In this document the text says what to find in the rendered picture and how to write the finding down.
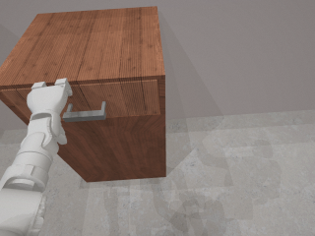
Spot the left robot upper arm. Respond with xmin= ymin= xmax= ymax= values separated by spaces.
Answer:
xmin=0 ymin=188 xmax=47 ymax=236

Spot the robot left forearm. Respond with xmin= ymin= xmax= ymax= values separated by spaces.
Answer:
xmin=0 ymin=109 xmax=61 ymax=193

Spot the handle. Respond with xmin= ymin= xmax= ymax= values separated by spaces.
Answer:
xmin=62 ymin=101 xmax=106 ymax=122

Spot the cabinet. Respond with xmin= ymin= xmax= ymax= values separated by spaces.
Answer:
xmin=0 ymin=6 xmax=166 ymax=183

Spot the left robot hand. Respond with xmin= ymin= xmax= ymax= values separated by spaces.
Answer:
xmin=27 ymin=78 xmax=73 ymax=145

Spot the drawer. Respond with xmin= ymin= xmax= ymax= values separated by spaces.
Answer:
xmin=0 ymin=80 xmax=158 ymax=120

